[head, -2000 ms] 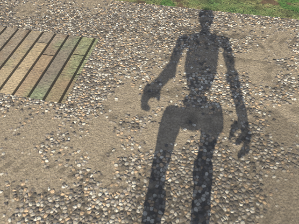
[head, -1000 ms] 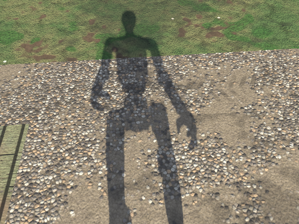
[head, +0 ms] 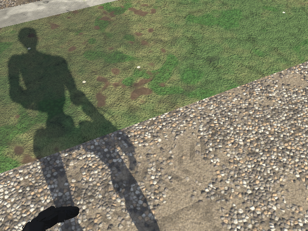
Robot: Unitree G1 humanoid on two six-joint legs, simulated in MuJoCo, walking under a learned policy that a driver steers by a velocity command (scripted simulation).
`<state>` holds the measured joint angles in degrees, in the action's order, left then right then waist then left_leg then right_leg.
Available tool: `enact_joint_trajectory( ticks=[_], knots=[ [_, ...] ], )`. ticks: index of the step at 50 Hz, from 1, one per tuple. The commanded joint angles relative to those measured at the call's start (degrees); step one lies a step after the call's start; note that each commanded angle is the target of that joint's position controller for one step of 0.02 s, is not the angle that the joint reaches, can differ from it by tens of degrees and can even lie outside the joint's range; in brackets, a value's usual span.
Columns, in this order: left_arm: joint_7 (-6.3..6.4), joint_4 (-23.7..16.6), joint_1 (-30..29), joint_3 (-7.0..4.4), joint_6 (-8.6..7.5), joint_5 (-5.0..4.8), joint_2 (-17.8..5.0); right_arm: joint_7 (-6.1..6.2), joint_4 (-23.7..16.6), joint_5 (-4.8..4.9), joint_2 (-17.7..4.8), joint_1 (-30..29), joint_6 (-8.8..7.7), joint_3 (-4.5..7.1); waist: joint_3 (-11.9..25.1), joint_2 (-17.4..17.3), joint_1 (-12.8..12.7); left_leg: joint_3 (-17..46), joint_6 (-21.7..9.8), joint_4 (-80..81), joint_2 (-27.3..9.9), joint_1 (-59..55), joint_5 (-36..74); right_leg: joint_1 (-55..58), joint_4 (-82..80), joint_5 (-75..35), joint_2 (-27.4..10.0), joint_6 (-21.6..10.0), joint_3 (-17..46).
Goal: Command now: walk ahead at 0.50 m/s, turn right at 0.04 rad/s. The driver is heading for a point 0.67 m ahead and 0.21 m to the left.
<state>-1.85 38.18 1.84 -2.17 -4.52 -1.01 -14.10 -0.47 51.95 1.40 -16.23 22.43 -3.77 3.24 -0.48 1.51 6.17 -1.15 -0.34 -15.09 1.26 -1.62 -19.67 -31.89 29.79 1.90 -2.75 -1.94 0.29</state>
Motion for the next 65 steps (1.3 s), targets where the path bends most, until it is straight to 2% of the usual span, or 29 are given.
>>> enact_joint_trajectory(
  ticks=[1,2,3,4,5,7,9,15,23,26,28,29,30,31,32,33,35,39,44,48,51,52,53,54,55,56,59,62,65],
  knots=[
    [0.0,-1.99,6.38,-3.25,-1.13,0.37,-8.42,0.63,-2.44,0.29,-10.37,-1.6,0.35,2.15,4.04,-6.53,-8.36,4.89,-7.1,-10.47,-13.09,1.46,43.17,14.62,-3.77,1.58,3.03,-3.38,-2.76],
    [0.58,0.19,16.07,-4.54,-1.08,1.01,-11.57,0.68,-3.37,-0.38,-8.24,-1.84,0.22,1.21,11.11,-4.65,-12.48,3.33,-5.15,-23.36,-10.38,10.16,38.24,31.2,-1.37,-0.31,-1.83,-6.19,2.08],
    [1.17,0.96,23.03,-5.84,-0.62,2.19,-17.3,0.54,-5.22,-1.24,-2.51,2.26,-0.76,-0.61,19.69,7.62,-12.56,-0.44,-1.07,-45.8,-2.17,32.52,13.93,53.31,-2.17,4.29,-17.01,-13.32,24.61],
    [1.06,1.5,24.61,-5.03,-0.28,1.37,-14.47,0.23,-4.52,-0.42,-3.42,3.15,-1.87,-0.7,24.46,13.55,-12.93,6.69,-0.88,-55.96,0.54,41.44,-13.65,55.55,-9.7,11.09,-22.06,-16.87,40.55],
    [1.11,1.54,21.4,-3.87,-0.23,0.97,-11.16,-0.05,-5.32,1.13,-8.28,-0.9,-2.22,0.8,15.11,8.3,-12.93,8.46,-1.28,-60.07,-2.74,46.54,-11.06,48.55,-10.95,14.66,-20.02,-14.19,33.03],
    [0.95,1.38,14.14,-2.69,-0.44,1.15,-7.71,0.03,-6.42,0.71,-7.54,-6.31,-1.79,0.97,4.92,3.26,-9.57,6.16,-1.33,-55.13,-7.22,44.55,-1.99,32.74,-15.12,11.9,-14.91,-10.76,19.32],
    [0.59,1.68,9.94,-2.3,-1.49,1.63,-5.79,0.34,-5.47,0.32,-5.92,-4.03,0.09,1.3,1.87,5.04,-6.1,6.88,-0.7,-51.75,-9.25,38.49,3.14,23.72,-19.62,7.41,-12.14,-9.48,11.92],
    [1.64,5.07,11.03,-3.22,-2.64,2.22,-7.6,0.22,-7.32,-0.1,-3.41,-8.26,1.33,1.35,-0.89,1.75,-5.56,8.39,0.95,-41.01,-8.54,42.4,18.0,23.64,-22.88,-5.26,-10.92,-8.95,-1.34],
    [2.72,8.64,17.09,-4.27,-0.27,0.66,-10.85,-2.64,-13.95,-0.3,-1.47,-22.25,0.91,0.06,-5.22,0.12,-10.78,0.67,-1.91,-22.38,-6.8,44.48,20.5,35.74,-20.0,-11.02,-13.5,-6.8,-9.26],
    [3.25,8.59,16.09,-4.81,1.16,0.12,-12.82,-3.46,-15.77,-0.19,-3.25,-21.03,1.09,0.92,-2.35,2.64,-8.33,-3.87,-4.72,-21.18,-2.9,38.44,11.78,39.46,-11.62,-33.23,-14.16,-5.01,-11.54],
    [3.8,8.16,14.72,-5.01,2.12,-0.08,-14.09,-3.16,-14.0,0.09,-7.07,-10.39,1.33,3.1,4.22,3.85,-1.87,-6.27,-7.71,-19.38,1.87,23.22,9.22,37.22,4.22,-46.39,-12.53,-3.07,-13.3],
    [4.05,7.65,14.37,-4.59,1.96,0.0,-13.48,-2.19,-11.75,0.09,-10.95,-0.94,1.61,5.13,9.18,1.57,2.99,-2.43,-10.24,-15.89,1.74,6.78,12.84,27.68,18.39,-37.67,-10.2,-0.72,-14.0],
    [3.37,5.07,19.19,-2.3,0.72,2.37,-6.01,-1.0,-10.99,0.17,-17.7,2.22,1.89,6.61,14.5,-12.91,-0.81,23.47,-18.52,-15.88,-13.22,-15.06,13.64,2.91,39.7,8.71,-2.29,2.87,-12.67],
    [2.39,3.55,17.84,-1.28,-1.93,1.3,-5.58,-1.29,-12.94,-0.09,-16.94,2.55,1.1,5.79,23.78,-12.77,-0.95,49.96,-26.57,-5.35,-21.48,-24.16,5.73,-9.8,51.28,33.57,5.91,3.65,1.15],
    [1.59,2.02,10.28,-2.47,-3.47,-1.2,-9.92,-1.47,-12.57,-0.64,-12.58,2.11,0.64,4.58,18.33,-7.03,1.84,42.62,-22.46,-2.77,-19.55,-21.42,6.48,-15.76,51.95,29.07,2.29,2.28,5.54],
    [1.52,1.08,8.07,-2.18,-4.21,-1.46,-9.44,-1.39,-12.6,-0.38,-10.6,-0.88,0.24,4.06,11.42,-5.0,0.05,34.44,-20.1,-2.75,-17.23,-13.23,9.74,-16.3,47.48,23.96,-0.17,1.25,4.84],
    [2.22,2.13,8.88,-2.86,-3.7,1.02,-9.99,-1.05,-14.45,-0.64,-6.97,-8.19,0.2,2.84,4.71,-2.13,-5.08,24.1,-17.33,-1.21,-12.91,3.21,20.13,-8.4,38.41,18.53,-3.79,1.99,4.41],
    [2.29,1.35,9.42,-2.55,-1.27,1.89,-7.57,0.07,-15.43,-0.86,-8.47,-9.11,-0.03,3.18,2.67,-3.46,-7.49,17.78,-17.25,2.03,-9.77,14.63,27.7,-2.96,28.62,13.06,-3.59,5.16,2.61],
    [1.62,-1.26,-1.13,-1.28,-1.58,1.52,-5.33,1.3,-14.27,-0.32,-9.54,-5.57,0.8,3.54,0.72,-6.26,-3.34,13.18,-12.65,0.05,-5.5,17.94,22.48,2.06,6.27,-5.56,0.96,6.24,1.23],
    [0.43,-1.9,-2.37,-2.03,-2.48,1.57,-7.48,1.84,-12.33,-0.38,-8.39,-1.77,1.81,3.18,2.47,-7.84,-2.35,16.59,-9.94,-7.34,-7.88,11.22,27.04,4.94,-0.35,-7.86,2.92,3.89,2.18],
    [0.33,-0.17,4.6,-2.9,-3.25,2.74,-8.83,2.11,-13.12,-0.8,-6.58,-4.77,2.07,2.63,5.06,-8.26,-6.83,17.42,-6.53,-17.37,-6.04,8.74,32.73,13.83,-5.98,-11.76,2.65,0.16,1.11],
    [0.58,-0.15,8.65,-3.33,-3.6,3.81,-11.52,2.06,-14.36,-1.59,-4.25,-4.47,1.83,1.8,10.81,-4.34,-8.14,15.41,-3.95,-27.0,-2.46,12.5,25.42,24.98,-3.04,-29.76,-4.16,-2.49,6.14],
    [0.84,0.35,12.43,-3.76,-2.98,4.7,-14.03,1.96,-13.4,-1.45,-1.6,4.9,1.51,0.76,19.24,9.29,-6.21,11.98,0.48,-45.78,3.99,26.47,-5.16,43.69,0.14,-46.05,-18.13,-13.09,21.32],
    [0.4,2.06,14.93,-3.34,-1.91,2.44,-11.19,1.58,-12.2,-0.75,-4.54,9.33,1.61,0.84,25.08,14.48,-6.11,12.64,2.16,-54.5,3.86,32.22,-21.62,47.09,-2.51,-34.14,-22.72,-17.63,33.25],
    [0.23,1.23,12.83,-2.64,-1.13,1.36,-9.05,1.62,-11.91,-0.1,-8.46,4.97,2.47,1.9,19.49,7.85,-7.63,13.29,3.22,-58.68,1.63,34.99,-18.74,41.54,-5.22,-19.79,-19.86,-15.54,30.92],
    [0.37,0.82,9.54,-1.91,-0.35,1.74,-7.43,2.02,-12.82,-0.15,-8.82,-0.78,3.57,2.07,14.03,3.84,-7.82,11.05,3.83,-58.63,-0.01,36.21,-15.51,35.33,-6.87,-11.17,-16.93,-12.88,25.92],
    [0.46,1.05,1.57,-0.75,0.92,2.63,-5.7,2.54,-13.53,-1.05,-5.3,-3.73,6.04,1.47,4.94,5.94,-4.18,7.12,4.21,-42.41,-3.89,26.99,-10.67,16.24,-12.46,-2.81,-9.71,-9.19,14.79],
    [0.93,2.27,1.97,-1.32,1.43,2.54,-7.01,2.71,-12.03,-1.59,-2.43,-2.63,5.57,0.49,7.61,7.49,-4.41,4.05,4.06,-29.23,-3.08,18.22,-5.3,15.03,-11.79,-10.0,-8.03,-10.13,9.9],
    [1.2,3.1,1.44,-1.0,2.2,1.41,-6.83,2.29,-10.56,-1.79,-2.52,-2.14,5.65,0.55,8.9,5.7,-3.34,2.34,2.49,-16.64,-2.3,9.94,8.36,13.7,-11.06,2.34,-7.83,-9.05,8.92]
  ],
)
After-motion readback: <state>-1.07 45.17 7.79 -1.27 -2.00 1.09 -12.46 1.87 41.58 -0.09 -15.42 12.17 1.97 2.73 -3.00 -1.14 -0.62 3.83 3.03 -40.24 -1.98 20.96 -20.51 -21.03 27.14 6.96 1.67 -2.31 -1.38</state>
